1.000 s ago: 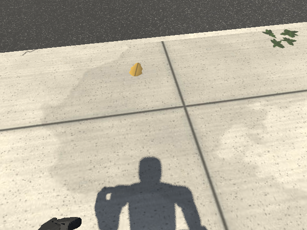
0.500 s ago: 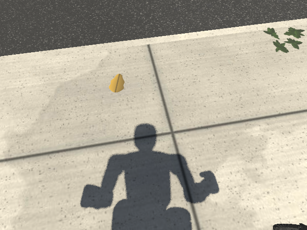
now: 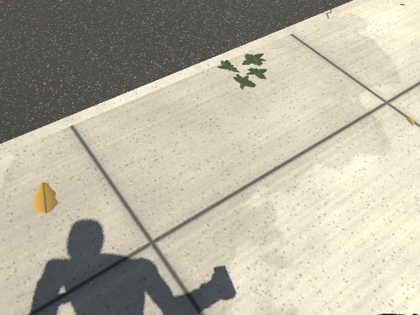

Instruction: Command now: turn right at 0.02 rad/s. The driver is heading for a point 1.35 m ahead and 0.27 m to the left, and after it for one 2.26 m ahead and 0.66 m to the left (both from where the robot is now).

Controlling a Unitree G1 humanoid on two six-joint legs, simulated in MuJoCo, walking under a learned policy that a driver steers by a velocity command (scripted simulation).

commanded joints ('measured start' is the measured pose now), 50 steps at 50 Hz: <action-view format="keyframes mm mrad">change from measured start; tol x32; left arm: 1 65 7 -2 -36 19 -7 0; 50 -3 -14 -3 6 -32 -71 -63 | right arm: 1 -52 -84 1 -61 13 10 10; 50 174 -161 -63 -21 1 -76 -12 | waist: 1 56 170 -87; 13 49 212 -175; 15 -8 -212 -132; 50 16 124 70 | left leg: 1 56 152 -214 -141 149 138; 13 80 103 -435 -98 -9 84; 15 -284 -115 -104 257 -424 -14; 21 -387 51 30 753 -195 -122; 30 -143 79 134 298 -239 -106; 35 604 297 -76 8 332 45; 38 409 448 -347 -269 -653 201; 50 270 406 212 -410 -243 117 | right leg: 1 40 -93 -146 -72 38 41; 12 265 -80 -111 -759 236 -37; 16 377 -571 202 -845 644 -314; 33 281 -373 -135 -694 826 -239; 37 -273 -221 -231 -104 -164 -76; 50 -446 -353 -182 4 420 -34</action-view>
